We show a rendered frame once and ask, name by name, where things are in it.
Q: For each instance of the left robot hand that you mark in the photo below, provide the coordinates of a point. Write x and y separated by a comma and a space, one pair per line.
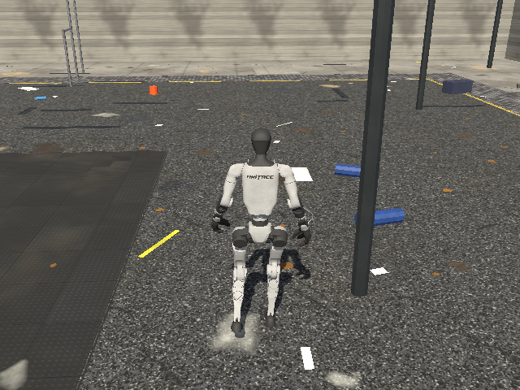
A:
215, 227

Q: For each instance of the robot right forearm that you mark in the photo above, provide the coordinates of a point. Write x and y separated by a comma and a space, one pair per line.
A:
301, 217

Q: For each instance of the robot left upper arm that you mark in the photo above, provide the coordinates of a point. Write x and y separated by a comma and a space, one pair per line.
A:
235, 170

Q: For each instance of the robot left forearm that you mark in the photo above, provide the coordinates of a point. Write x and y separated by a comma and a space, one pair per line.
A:
219, 211

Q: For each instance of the robot right shin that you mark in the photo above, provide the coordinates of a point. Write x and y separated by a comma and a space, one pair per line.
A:
272, 291

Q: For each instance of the right robot hand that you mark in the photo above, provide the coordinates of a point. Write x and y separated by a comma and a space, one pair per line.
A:
305, 234

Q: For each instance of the robot right upper arm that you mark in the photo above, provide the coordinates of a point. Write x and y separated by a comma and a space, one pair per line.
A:
290, 185

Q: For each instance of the robot right foot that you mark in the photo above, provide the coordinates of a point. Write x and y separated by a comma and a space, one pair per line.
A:
270, 320

